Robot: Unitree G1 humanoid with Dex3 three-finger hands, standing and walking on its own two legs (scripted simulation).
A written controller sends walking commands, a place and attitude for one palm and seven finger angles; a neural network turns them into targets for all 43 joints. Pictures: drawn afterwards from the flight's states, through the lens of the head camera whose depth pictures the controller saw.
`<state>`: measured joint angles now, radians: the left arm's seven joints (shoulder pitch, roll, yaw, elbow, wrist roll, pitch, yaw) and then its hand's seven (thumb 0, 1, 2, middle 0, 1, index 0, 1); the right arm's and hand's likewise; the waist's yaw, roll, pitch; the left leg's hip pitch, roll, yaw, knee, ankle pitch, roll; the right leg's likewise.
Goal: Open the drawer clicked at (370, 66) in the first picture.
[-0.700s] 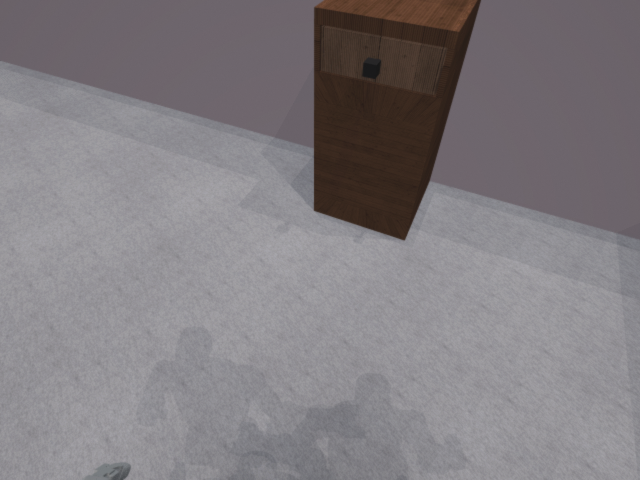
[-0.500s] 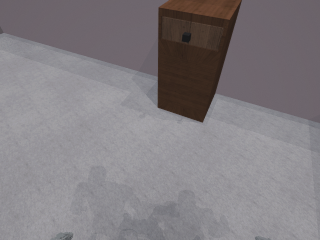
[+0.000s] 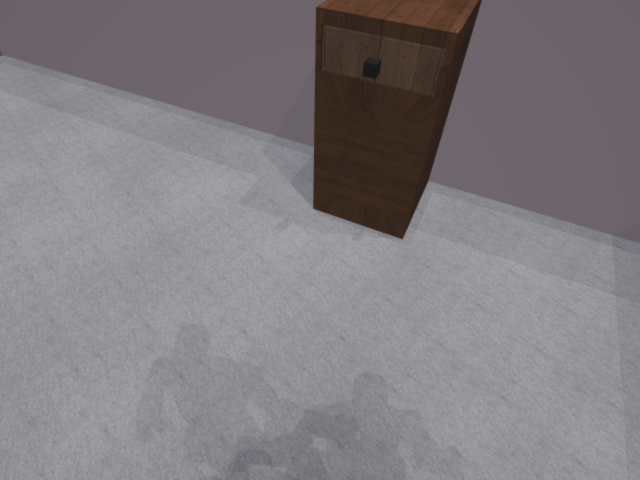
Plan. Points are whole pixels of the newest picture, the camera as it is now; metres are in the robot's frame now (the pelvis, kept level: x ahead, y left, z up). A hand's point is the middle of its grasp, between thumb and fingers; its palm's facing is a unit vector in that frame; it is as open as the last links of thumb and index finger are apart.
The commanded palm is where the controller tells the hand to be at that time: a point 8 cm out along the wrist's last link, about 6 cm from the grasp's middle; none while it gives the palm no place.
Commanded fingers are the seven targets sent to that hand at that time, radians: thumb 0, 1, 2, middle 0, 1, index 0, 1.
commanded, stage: stand and wait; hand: left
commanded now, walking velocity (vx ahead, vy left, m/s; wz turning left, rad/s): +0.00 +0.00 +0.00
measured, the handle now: (373, 65) +1.26 -0.10 -0.04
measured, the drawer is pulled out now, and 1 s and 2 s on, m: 0.00 0.00 0.00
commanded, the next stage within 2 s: look at it before walking up in 0.12 s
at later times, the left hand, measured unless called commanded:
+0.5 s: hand out of the picture +0.07 +0.24 -0.16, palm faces -0.03 -0.94 -0.33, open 7.4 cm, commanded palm none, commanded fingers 0.00 0.90 0.90 -0.20 -0.30 -0.20 -0.30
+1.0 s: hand out of the picture +0.06 +0.23 -0.17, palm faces -0.02 -0.96 -0.28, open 7.4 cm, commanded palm none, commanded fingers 0.00 0.90 0.90 -0.20 -0.30 -0.20 -0.30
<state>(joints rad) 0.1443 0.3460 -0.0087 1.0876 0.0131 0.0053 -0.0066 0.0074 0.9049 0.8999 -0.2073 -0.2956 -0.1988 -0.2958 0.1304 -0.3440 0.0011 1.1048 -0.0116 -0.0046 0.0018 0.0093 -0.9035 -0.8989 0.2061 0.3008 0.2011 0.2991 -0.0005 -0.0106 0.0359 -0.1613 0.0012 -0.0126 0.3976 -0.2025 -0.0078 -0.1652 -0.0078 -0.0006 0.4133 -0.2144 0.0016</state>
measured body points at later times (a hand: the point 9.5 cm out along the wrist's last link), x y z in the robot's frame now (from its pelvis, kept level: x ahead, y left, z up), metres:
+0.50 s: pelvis +0.00 +0.00 +0.00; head +0.00 +0.00 +0.45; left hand +0.07 +0.29 -0.13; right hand +0.08 -0.30 -0.13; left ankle +0.01 +0.13 -0.74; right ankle +0.01 -0.12 -0.74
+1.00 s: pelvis +0.01 +0.00 +0.00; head +0.00 +0.01 +0.45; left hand +0.06 +0.28 -0.15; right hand +0.07 -0.28 -0.14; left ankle +0.01 +0.13 -0.74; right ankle +0.01 -0.12 -0.74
